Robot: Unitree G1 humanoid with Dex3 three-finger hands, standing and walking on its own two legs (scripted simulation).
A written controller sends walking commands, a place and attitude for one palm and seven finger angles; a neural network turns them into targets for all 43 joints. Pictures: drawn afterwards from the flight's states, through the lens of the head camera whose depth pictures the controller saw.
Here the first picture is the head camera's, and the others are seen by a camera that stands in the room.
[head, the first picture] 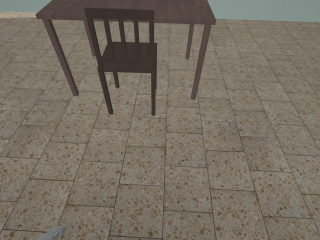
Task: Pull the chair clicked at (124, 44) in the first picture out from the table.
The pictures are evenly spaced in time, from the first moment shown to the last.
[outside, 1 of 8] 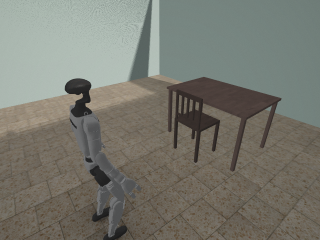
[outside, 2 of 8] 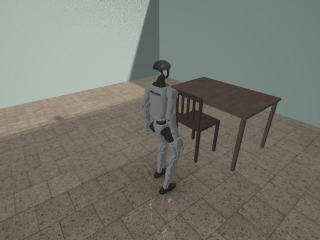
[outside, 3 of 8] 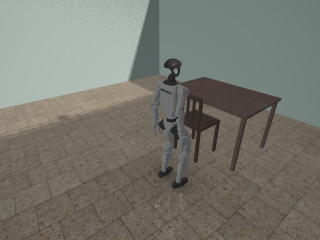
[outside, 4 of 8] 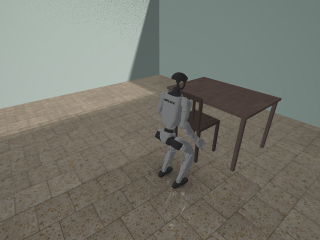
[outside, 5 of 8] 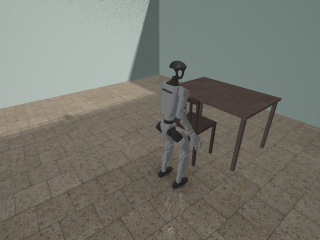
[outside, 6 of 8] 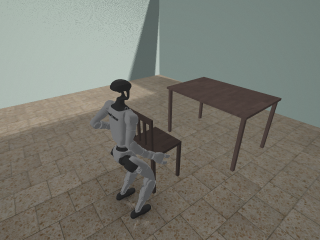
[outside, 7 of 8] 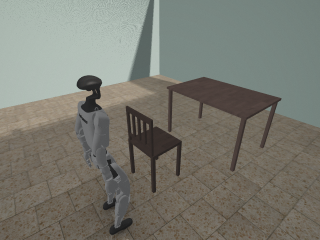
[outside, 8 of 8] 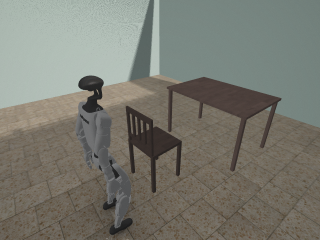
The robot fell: no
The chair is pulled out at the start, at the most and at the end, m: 0.00 0.71 0.69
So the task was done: yes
